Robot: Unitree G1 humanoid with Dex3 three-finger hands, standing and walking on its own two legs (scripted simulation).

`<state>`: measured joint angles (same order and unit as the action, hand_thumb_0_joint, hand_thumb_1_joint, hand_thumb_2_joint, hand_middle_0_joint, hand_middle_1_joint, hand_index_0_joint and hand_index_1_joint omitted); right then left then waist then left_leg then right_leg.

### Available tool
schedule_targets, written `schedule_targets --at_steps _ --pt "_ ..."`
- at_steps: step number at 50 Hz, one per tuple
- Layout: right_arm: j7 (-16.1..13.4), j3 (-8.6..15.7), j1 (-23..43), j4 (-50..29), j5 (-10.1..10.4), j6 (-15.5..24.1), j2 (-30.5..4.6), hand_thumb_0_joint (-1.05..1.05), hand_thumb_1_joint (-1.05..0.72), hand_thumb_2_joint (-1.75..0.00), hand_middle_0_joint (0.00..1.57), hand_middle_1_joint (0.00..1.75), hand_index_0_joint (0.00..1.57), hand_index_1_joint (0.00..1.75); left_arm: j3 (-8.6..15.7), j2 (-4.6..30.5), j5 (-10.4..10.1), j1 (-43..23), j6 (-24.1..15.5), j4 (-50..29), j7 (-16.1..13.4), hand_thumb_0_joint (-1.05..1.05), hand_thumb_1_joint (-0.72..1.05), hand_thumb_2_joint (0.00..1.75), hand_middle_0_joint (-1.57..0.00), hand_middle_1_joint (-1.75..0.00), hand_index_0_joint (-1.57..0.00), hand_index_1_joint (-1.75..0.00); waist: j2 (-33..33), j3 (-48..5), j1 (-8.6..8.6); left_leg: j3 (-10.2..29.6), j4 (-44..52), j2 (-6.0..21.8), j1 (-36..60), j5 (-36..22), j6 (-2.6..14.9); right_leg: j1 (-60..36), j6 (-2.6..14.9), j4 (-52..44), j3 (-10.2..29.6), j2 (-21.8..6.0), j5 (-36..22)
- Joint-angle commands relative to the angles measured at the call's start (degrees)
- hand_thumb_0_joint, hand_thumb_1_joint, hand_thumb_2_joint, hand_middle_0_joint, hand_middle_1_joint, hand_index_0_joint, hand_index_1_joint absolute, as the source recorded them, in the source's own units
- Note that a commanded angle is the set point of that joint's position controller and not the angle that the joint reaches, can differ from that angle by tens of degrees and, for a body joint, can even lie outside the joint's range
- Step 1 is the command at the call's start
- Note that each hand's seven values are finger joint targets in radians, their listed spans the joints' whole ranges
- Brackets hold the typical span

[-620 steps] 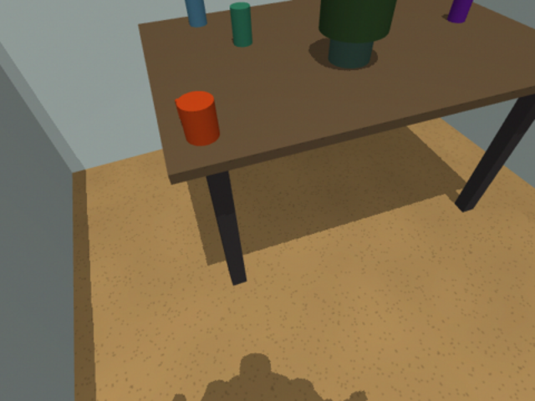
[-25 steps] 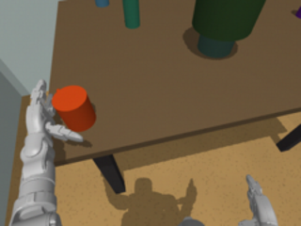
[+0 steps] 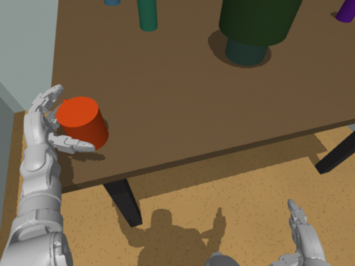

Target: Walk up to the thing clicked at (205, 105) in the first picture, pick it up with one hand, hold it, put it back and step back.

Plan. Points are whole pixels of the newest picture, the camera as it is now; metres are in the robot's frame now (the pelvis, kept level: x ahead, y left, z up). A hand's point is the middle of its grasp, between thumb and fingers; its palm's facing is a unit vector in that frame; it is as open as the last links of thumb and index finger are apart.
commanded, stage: close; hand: left
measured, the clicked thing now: (80, 121) +0.46 +0.23 +0.06
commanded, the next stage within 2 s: settle in 0.40 s
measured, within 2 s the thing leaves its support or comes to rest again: leaves its support in 0.86 s
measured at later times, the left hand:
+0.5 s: hand (72, 116) +0.44 +0.23 +0.09, palm faces +0.20 -0.98 +0.00, open 11.5 cm
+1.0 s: hand (81, 111) +0.44 +0.21 +0.11, palm faces +0.18 -0.98 -0.01, open 11.6 cm
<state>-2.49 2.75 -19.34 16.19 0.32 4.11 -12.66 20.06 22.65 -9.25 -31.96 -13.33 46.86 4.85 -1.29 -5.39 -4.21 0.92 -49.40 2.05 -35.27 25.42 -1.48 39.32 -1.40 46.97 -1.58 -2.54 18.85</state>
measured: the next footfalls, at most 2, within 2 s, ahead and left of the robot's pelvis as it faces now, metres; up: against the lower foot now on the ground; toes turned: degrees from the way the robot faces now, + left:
none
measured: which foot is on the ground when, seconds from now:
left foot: down 0.00-1.00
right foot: down 0.00-1.00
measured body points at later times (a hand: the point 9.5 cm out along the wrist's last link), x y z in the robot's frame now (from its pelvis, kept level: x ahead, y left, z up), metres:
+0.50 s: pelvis +0.01 +0.02 +0.00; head +0.07 +0.03 +0.44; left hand +0.43 +0.28 +0.09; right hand +0.16 -0.23 -0.06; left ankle -0.01 +0.13 -0.70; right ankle +0.04 -0.14 -0.70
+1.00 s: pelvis +0.01 +0.01 +0.01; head +0.05 +0.01 +0.45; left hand +0.42 +0.26 +0.11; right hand +0.16 -0.25 -0.05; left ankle -0.01 +0.13 -0.70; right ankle +0.04 -0.14 -0.70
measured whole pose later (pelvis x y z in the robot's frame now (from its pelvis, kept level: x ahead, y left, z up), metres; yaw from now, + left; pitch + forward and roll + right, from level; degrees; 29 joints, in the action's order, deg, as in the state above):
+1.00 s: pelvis +0.01 +0.01 +0.01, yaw +0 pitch +10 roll -1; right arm -2.5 3.3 -18.9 18.1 0.8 1.7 -12.3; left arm 16.7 18.3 -7.9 -31.8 -7.1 40.7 1.8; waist 0.4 -5.8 -3.7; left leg 0.3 -47.6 1.8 -31.6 25.7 -1.0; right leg 35.8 -2.0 45.1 -1.0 -2.7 18.9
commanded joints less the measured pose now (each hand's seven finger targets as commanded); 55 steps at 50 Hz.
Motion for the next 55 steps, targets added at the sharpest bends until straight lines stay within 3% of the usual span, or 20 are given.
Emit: schedule_targets --at_steps 1,5,11,15,20,21,24,26,27,29,32,33,34,35,37,39,44,46,48,55 --pt "-0.42 3.67 0.61 -7.89 -0.13 3.40 -8.44 0.00 0.51 -0.05 0.05 0.05 0.05 0.05 1.32 12.62 -0.59 -25.69 -4.51 -10.16 1.75 0.00 -0.45 0.30 -0.65 -0.48 -0.65 -0.48 6.33 -19.50 -1.23 -1.38 6.14 -1.72 7.03 -17.25 0.84 -11.29 1.84 -4.66 -0.06 1.54 -13.40" --pt "-0.22 3.26 0.64 -8.54 -0.11 3.36 -7.97 0.00 0.51 -0.05 0.05 0.05 0.05 0.05 -0.17 11.56 -0.25 -28.48 -4.84 -8.83 1.96 0.00 -0.35 0.42 -0.78 -0.62 -0.78 -0.61 5.83 -19.24 -1.52 -1.18 6.61 -1.67 6.10 -14.93 0.92 -11.04 1.79 -4.79 -0.26 1.72 -11.29" --pt "0.29 4.08 -0.32 -7.22 -0.62 3.19 -9.17 0.00 0.51 -0.05 0.05 0.05 0.05 0.05 -0.21 10.81 -0.24 -28.89 -4.87 -6.42 1.69 0.00 -0.23 0.63 -0.95 -0.82 -0.96 -0.82 7.75 -22.11 -1.52 -0.30 5.31 -0.78 8.55 -21.74 -0.03 -8.76 2.39 -3.22 -0.94 2.06 -14.46" --pt "0.70 3.26 0.65 -7.81 -0.70 3.19 -8.09 0.00 0.52 -0.05 0.05 0.05 0.05 0.05 -3.38 4.87 -0.44 -26.43 -4.49 -6.91 0.89 0.00 -0.14 0.77 -1.09 -0.97 -1.10 -0.97 6.20 -21.72 -1.43 0.06 5.46 -0.52 8.30 -21.44 -0.11 -7.91 2.47 -2.87 -1.42 2.40 -13.65" --pt "0.79 4.12 0.06 -8.11 -0.73 2.78 -8.91 0.00 0.51 -0.05 0.05 0.05 0.05 0.05 -3.98 4.02 -0.01 -23.81 -4.42 -9.78 -0.46 0.00 -0.18 0.94 -1.27 -1.18 -1.28 -1.19 6.44 -22.19 -1.02 0.49 5.59 -0.07 9.85 -23.94 -0.65 -6.95 2.62 -2.36 -1.82 2.59 -13.51" --pt "1.19 1.91 -1.84 -7.15 -0.88 2.67 -6.93 0.00 0.51 -0.05 0.05 0.05 0.05 0.05 -5.02 2.51 0.28 -23.66 -4.21 -9.37 -0.62 0.00 -0.19 0.96 -1.27 -1.20 -1.28 -1.20 6.39 -20.91 -1.31 0.61 5.37 0.06 9.50 -25.10 -0.67 -6.42 2.64 -2.26 -1.88 2.59 -13.98" --pt "1.28 1.98 -0.63 -7.28 -0.68 2.44 -6.33 0.00 0.51 -0.05 0.05 0.05 0.05 0.05 -6.10 0.31 -0.11 -23.88 -3.81 -11.05 -0.96 0.00 -0.21 1.04 -1.32 -1.27 -1.32 -1.28 6.12 -21.75 -1.17 0.15 4.97 -0.37 8.63 -25.00 -0.33 -7.87 2.59 -2.06 -1.48 2.24 -15.45" --pt "1.15 3.30 -1.10 -7.31 -0.62 1.57 -8.28 0.00 0.51 -0.06 0.05 0.05 0.05 0.05 -0.72 7.29 0.34 -22.68 -3.40 -11.11 -2.00 0.00 -0.15 1.13 -1.27 -1.29 -1.26 -1.31 4.41 -21.13 -0.50 -0.14 5.40 -0.73 6.38 -22.37 0.19 -9.88 2.36 -2.55 -1.20 2.04 -15.22" --pt "1.25 2.88 -0.21 -9.65 -0.66 1.87 -7.70 0.00 0.51 -0.06 0.05 0.05 0.05 0.05 -3.95 3.60 0.54 -24.31 -3.32 -12.43 -1.67 0.00 -0.10 1.15 -1.26 -1.29 -1.25 -1.32 4.50 -21.89 -1.37 -0.23 5.41 -0.76 7.52 -22.41 0.09 -10.15 2.38 -2.47 -1.19 1.97 -15.49" --pt "0.97 3.63 -1.88 -8.73 -0.76 1.61 -7.99 0.00 0.51 -0.06 0.05 0.05 0.05 0.05 -4.77 2.87 0.76 -24.35 -3.14 -13.93 -1.77 0.00 -0.08 1.17 -1.27 -1.31 -1.26 -1.34 4.65 -22.50 -1.76 -0.41 5.19 -0.84 9.17 -23.28 0.18 -10.11 2.22 -2.42 -1.07 1.94 -16.29" --pt "0.97 2.50 -0.89 -9.49 -0.29 1.11 -7.25 0.00 0.50 -0.06 0.05 0.05 0.05 0.05 -0.79 9.05 0.60 -26.47 -3.13 -18.47 -2.03 0.00 -0.10 1.19 -1.27 -1.32 -1.27 -1.35 7.59 -25.19 0.66 -0.28 5.55 -0.83 11.00 -26.11 -0.27 -12.26 2.31 -2.40 -1.18 1.84 -17.44" --pt "0.99 2.53 -2.01 -9.32 -0.32 1.05 -6.71 0.00 0.50 -0.06 0.05 0.05 0.05 0.05 -4.36 3.93 0.62 -25.49 -2.42 -14.49 -1.59 0.00 -0.11 1.18 -1.27 -1.32 -1.27 -1.35 5.34 -22.57 -1.31 -0.18 5.72 -0.74 10.06 -25.12 -0.05 -11.36 2.27 -2.64 -1.28 1.99 -17.18" --pt "1.00 1.77 -1.22 -9.10 -0.28 1.23 -5.83 0.00 0.50 -0.06 0.05 0.05 0.05 0.05 -4.43 3.66 0.07 -27.17 -2.62 -17.61 -1.35 0.00 -0.13 1.19 -1.27 -1.33 -1.26 -1.36 5.29 -21.98 -0.82 -0.29 5.99 -0.89 9.30 -23.92 0.03 -11.73 2.19 -2.94 -1.20 1.90 -16.81" --pt "0.78 2.71 -0.59 -8.43 -0.15 1.04 -7.02 0.00 0.50 -0.06 0.05 0.05 0.05 0.05 -1.09 8.62 0.10 -28.47 -2.65 -21.09 -1.79 0.00 -0.14 1.18 -1.26 -1.32 -1.25 -1.35 8.01 -24.99 0.38 -0.60 6.31 -0.98 11.20 -24.93 -0.13 -12.77 2.29 -2.91 -0.88 1.63 -17.62" --pt "0.58 1.80 -0.53 -10.19 -0.16 0.95 -6.02 0.00 0.50 -0.06 0.05 0.05 0.05 0.05 -3.50 5.59 0.12 -28.46 -1.85 -19.57 -1.76 0.00 -0.16 1.17 -1.24 -1.31 -1.24 -1.34 6.34 -25.54 -0.77 -0.69 6.09 -1.09 11.83 -24.90 0.21 -14.19 2.05 -3.31 -0.97 1.71 -18.35" --pt "-0.07 4.82 -0.66 -8.29 0.10 0.90 -8.68 0.00 0.50 -0.06 0.05 0.05 0.05 0.05 0.49 10.50 -0.48 -29.17 -1.52 -20.99 -2.77 0.00 -0.17 1.16 -1.22 -1.30 -1.22 -1.33 6.15 -24.63 0.18 -1.04 6.64 -1.47 10.79 -23.60 0.25 -16.36 1.87 -3.79 -0.74 1.53 -18.37" --pt "-0.53 3.75 1.31 -8.94 0.39 0.93 -7.47 0.00 0.49 -0.07 0.05 0.05 0.05 0.05 0.12 10.58 -0.29 -31.06 -0.90 -25.87 -3.54 0.00 -0.21 1.14 -1.19 -1.28 -1.19 -1.31 5.85 -25.13 0.47 -0.75 7.47 -1.26 12.24 -25.61 0.12 -18.05 1.97 -4.24 -0.89 1.70 -19.66" --pt "-0.60 3.09 0.84 -6.82 0.45 0.71 -6.38 0.00 0.50 -0.06 0.05 0.05 0.05 0.05 -0.02 9.49 -0.31 -28.20 0.20 -21.49 -3.44 0.00 -0.24 1.15 -1.18 -1.29 -1.18 -1.32 5.28 -22.03 0.81 -1.19 7.82 -1.64 10.05 -24.26 0.34 -18.85 1.84 -4.96 -0.56 1.48 -19.71" --pt "-0.83 4.57 2.02 -6.35 0.65 0.58 -7.68 0.00 0.51 -0.06 0.05 0.05 0.05 0.05 1.42 12.66 -0.26 -31.55 0.13 -26.09 -3.52 0.00 -0.22 1.15 -1.17 -1.28 -1.17 -1.31 6.74 -23.43 1.39 -1.39 8.26 -1.79 11.63 -24.34 0.33 -19.06 1.82 -5.46 -0.48 1.40 -19.57" --pt "-1.06 3.75 4.49 -5.72 1.15 1.43 -6.45 0.00 0.51 -0.06 0.05 0.05 0.05 0.05 -0.56 9.24 -0.72 -28.31 2.63 -21.97 -2.71 0.00 -0.21 1.17 -1.19 -1.30 -1.19 -1.32 3.79 -20.52 1.60 -1.73 10.15 -1.78 10.89 -19.08 0.93 -20.28 1.42 -7.90 -0.62 1.57 -15.36"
